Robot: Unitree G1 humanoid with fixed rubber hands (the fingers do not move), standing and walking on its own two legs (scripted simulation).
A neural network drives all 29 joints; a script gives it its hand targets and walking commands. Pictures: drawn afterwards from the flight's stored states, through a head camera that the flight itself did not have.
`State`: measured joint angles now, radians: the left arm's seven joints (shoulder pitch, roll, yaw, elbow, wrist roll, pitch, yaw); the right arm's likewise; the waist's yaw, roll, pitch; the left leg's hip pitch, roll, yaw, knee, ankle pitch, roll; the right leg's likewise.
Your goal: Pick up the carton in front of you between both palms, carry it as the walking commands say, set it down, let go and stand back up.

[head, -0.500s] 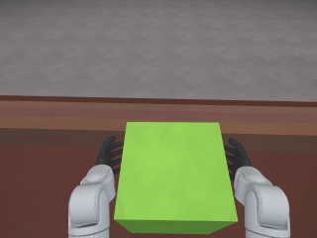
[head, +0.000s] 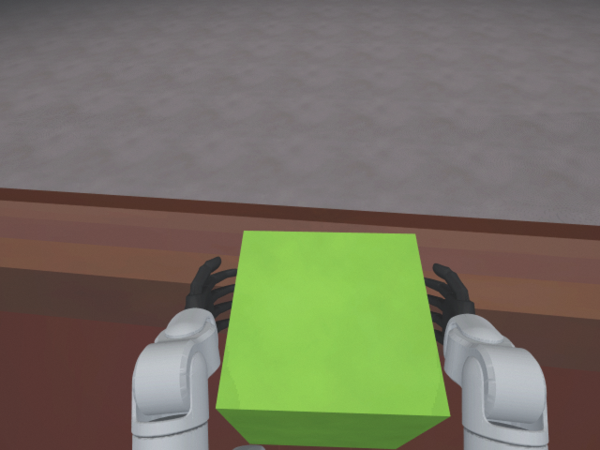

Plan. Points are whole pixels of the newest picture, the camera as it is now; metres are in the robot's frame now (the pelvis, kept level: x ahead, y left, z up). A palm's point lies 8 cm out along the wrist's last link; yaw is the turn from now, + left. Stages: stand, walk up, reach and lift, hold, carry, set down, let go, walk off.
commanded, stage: carry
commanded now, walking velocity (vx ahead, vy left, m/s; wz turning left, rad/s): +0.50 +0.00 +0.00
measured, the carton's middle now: (325, 348) +0.25 +0.02 +0.01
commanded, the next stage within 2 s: none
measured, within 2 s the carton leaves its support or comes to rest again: neither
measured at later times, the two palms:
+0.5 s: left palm (274, 132) +0.67 +0.14 +0.07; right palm (426, 153) +0.62 -0.16 +0.07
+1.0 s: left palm (272, 61) +0.98 +0.18 +0.09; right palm (389, 63) +0.99 -0.12 +0.08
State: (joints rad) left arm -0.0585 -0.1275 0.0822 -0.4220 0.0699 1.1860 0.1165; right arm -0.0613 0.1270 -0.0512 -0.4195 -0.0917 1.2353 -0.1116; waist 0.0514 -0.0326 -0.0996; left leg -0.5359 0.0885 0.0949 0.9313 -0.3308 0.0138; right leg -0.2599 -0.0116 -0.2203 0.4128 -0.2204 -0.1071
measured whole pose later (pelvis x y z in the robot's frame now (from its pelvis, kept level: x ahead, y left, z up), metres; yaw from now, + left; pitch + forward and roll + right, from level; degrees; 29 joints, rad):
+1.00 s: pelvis +0.65 +0.00 -0.04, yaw -1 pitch +4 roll -1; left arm -0.55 -0.08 0.17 -0.11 0.01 1.08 0.16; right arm -0.42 0.12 -0.26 -0.26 -0.09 1.12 -0.11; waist 0.15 -0.02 -0.02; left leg -0.66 0.01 -0.01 0.85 -0.02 0.03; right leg -0.29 0.09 -0.02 0.78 -0.56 -0.09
